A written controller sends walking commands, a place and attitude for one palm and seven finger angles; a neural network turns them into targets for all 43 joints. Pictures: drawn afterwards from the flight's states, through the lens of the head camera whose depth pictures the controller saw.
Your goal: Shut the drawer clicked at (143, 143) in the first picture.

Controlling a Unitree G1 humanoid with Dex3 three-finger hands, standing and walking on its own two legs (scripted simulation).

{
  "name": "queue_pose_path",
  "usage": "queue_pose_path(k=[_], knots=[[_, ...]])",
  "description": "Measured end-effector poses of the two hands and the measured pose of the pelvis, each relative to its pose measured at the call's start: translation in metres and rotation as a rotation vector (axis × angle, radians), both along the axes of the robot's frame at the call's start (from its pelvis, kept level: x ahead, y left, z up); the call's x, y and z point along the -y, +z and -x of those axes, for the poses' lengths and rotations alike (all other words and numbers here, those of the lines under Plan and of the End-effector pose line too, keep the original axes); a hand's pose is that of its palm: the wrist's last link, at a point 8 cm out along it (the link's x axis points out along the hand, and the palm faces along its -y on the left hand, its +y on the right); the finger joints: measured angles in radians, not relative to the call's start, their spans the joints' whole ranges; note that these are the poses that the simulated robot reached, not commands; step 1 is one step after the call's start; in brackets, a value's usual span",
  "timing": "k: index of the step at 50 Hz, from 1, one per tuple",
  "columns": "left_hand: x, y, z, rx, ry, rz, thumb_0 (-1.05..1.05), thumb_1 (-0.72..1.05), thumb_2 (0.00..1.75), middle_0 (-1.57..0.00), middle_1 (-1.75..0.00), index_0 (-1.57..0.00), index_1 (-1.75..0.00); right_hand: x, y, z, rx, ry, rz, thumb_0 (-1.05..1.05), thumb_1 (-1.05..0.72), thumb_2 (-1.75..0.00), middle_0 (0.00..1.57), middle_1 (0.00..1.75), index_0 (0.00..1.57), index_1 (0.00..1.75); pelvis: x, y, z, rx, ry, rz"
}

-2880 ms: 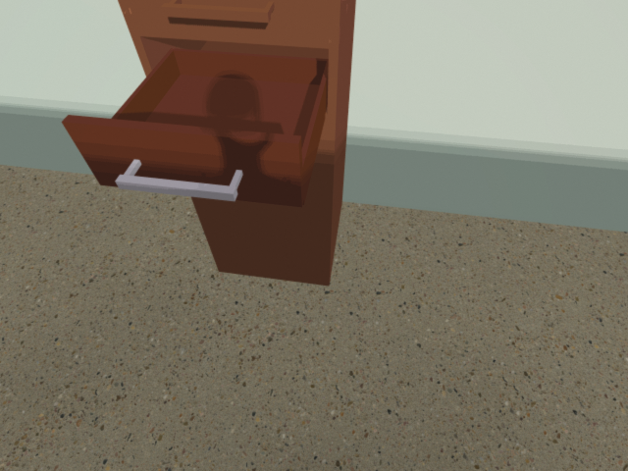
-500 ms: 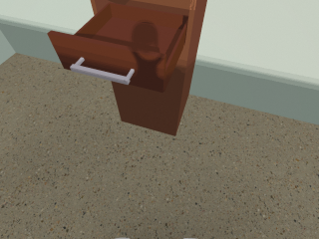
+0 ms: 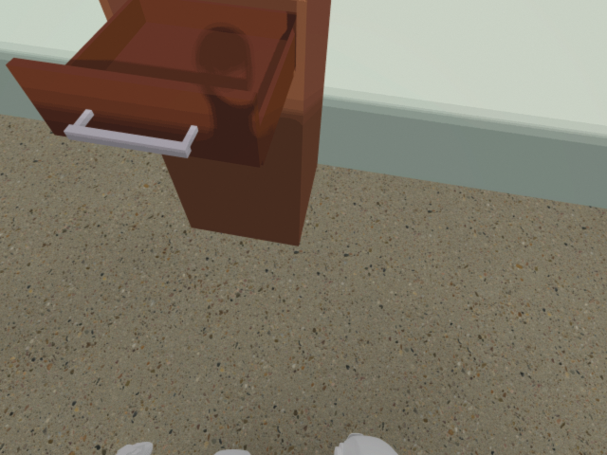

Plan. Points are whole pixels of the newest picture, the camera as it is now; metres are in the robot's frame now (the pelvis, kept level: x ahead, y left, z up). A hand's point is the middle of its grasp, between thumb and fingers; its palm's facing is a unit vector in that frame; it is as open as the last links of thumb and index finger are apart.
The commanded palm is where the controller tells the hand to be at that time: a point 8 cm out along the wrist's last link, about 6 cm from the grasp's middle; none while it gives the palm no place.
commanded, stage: turn to face it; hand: left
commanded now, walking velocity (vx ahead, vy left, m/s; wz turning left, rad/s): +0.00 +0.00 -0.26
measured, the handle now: (133, 132) +0.54 +0.32 +0.05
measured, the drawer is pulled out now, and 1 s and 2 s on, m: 0.30 0.30 0.30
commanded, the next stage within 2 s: take the last steps up to it in 0.02 s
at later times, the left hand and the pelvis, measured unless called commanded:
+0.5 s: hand (208, 451) +0.13 +0.15 -0.17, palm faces -0.02 -0.98 -0.21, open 7.4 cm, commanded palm none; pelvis +0.05 -0.04 -0.01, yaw -2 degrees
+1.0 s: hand (183, 431) +0.15 +0.20 -0.18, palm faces +0.09 -0.97 -0.23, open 7.4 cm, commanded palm none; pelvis +0.17 +0.00 -0.01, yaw +0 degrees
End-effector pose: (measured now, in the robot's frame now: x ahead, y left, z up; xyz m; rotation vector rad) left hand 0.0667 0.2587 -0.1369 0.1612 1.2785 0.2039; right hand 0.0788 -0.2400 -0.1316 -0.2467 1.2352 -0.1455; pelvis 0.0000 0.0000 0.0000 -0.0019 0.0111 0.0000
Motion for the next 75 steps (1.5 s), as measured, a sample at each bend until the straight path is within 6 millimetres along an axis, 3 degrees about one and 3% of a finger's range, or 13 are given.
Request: queue_pose_path(k=[5, 9, 17, 23, 26, 31, 40, 43, 45, 52, 64, 70, 75], knots=[[0.015, -0.002, -0.014, 0.041, -0.066, -0.030, 0.00, 0.90, 0.90, -0.20, -0.30, -0.20, -0.30, 0.021, -0.020, 0.019, -0.040, -0.073, -0.027, 0.00, -0.90, -0.90, 0.20, 0.30, 0.20, 0.30, 0.016, -0.013, -0.002, -0.008, -0.037, -0.016], [0.025, 0.001, -0.010, -0.016, -0.093, -0.031, 0.00, 0.90, 0.90, -0.20, -0.30, -0.20, -0.30, 0.032, -0.015, 0.029, -0.058, -0.122, -0.016, 0.00, -0.90, -0.90, 0.20, 0.30, 0.20, 0.30, 0.017, -0.006, -0.002, -0.001, -0.051, -0.002], [0.033, -0.007, -0.014, -0.041, -0.088, 0.025, 0.00, 0.90, 0.90, -0.20, -0.30, -0.20, -0.30, 0.024, -0.005, 0.054, -0.092, -0.130, -0.013, 0.00, -0.91, -0.90, 0.20, 0.30, 0.20, 0.30, 0.014, -0.003, -0.022, 0.003, -0.070, -0.002], [0.054, 0.004, -0.047, 0.010, -0.099, 0.034, 0.00, 0.90, 0.90, -0.20, -0.30, -0.20, -0.30, 0.017, -0.008, 0.086, -0.227, -0.152, -0.076, 0.00, -0.90, -0.90, 0.20, 0.30, 0.20, 0.30, 0.030, 0.002, -0.043, 0.004, -0.049, -0.010], [0.062, 0.002, -0.059, 0.058, -0.081, 0.023, 0.00, 0.90, 0.90, -0.20, -0.30, -0.20, -0.30, 0.020, -0.017, 0.089, -0.289, -0.157, -0.103, 0.00, -0.90, -0.90, 0.20, 0.30, 0.20, 0.30, 0.038, -0.005, -0.055, 0.013, -0.026, -0.020], [0.064, 0.012, -0.049, 0.008, -0.014, 0.010, 0.00, 0.91, 0.90, -0.20, -0.30, -0.20, -0.30, 0.025, -0.009, 0.045, -0.272, -0.139, -0.111, 0.01, -0.91, -0.90, 0.20, 0.30, 0.20, 0.30, 0.039, 0.007, -0.079, 0.016, 0.005, -0.025], [0.043, 0.006, -0.015, -0.193, 0.078, 0.035, 0.00, 0.91, 0.90, -0.20, -0.30, -0.20, -0.30, 0.009, -0.002, -0.101, -0.054, -0.025, -0.095, 0.00, -0.91, -0.90, 0.19, 0.30, 0.20, 0.30, 0.015, 0.008, -0.126, 0.008, 0.012, -0.029], [0.028, -0.008, -0.015, -0.248, 0.094, 0.041, 0.00, 0.91, 0.90, -0.20, -0.30, -0.20, -0.30, -0.001, -0.009, -0.144, 0.038, 0.011, -0.061, 0.00, -0.91, -0.90, 0.19, 0.30, 0.20, 0.30, -0.001, -0.007, -0.145, 0.009, 0.004, -0.005], [0.020, -0.013, -0.025, -0.261, 0.086, 0.031, 0.00, 0.90, 0.90, -0.20, -0.30, -0.20, -0.30, -0.007, -0.009, -0.159, 0.062, 0.019, -0.050, 0.00, -0.91, -0.90, 0.19, 0.30, 0.20, 0.30, -0.004, -0.010, -0.151, 0.015, -0.003, -0.020], [0.017, -0.010, -0.102, -0.116, 0.040, -0.001, 0.00, 0.91, 0.90, -0.20, -0.30, -0.20, -0.30, -0.021, -0.020, -0.172, -0.002, 0.011, -0.091, 0.00, -0.91, -0.90, 0.20, 0.30, 0.20, 0.30, 0.000, -0.009, -0.173, 0.022, 0.000, -0.052], [0.023, -0.002, -0.210, 0.038, -0.042, 0.002, 0.00, 0.90, 0.90, -0.20, -0.30, -0.20, -0.30, -0.001, -0.013, -0.156, -0.090, -0.102, -0.043, 0.00, -0.91, -0.90, 0.20, 0.30, 0.20, 0.30, 0.000, -0.003, -0.197, 0.014, -0.001, -0.015], [0.024, 0.009, -0.227, 0.085, -0.051, -0.040, 0.00, 0.90, 0.90, -0.20, -0.30, -0.20, -0.30, 0.017, -0.017, -0.138, -0.132, -0.091, -0.040, 0.00, -0.91, -0.90, 0.20, 0.30, 0.20, 0.30, 0.016, -0.003, -0.191, 0.005, 0.004, -0.016], [0.034, 0.012, -0.207, 0.049, -0.066, -0.069, 0.00, 0.90, 0.90, -0.20, -0.30, -0.20, -0.30, 0.033, -0.022, -0.136, -0.140, -0.115, -0.057, 0.00, -0.91, -0.90, 0.20, 0.30, 0.20, 0.30, 0.029, -0.003, -0.188, 0.013, 0.012, -0.021]])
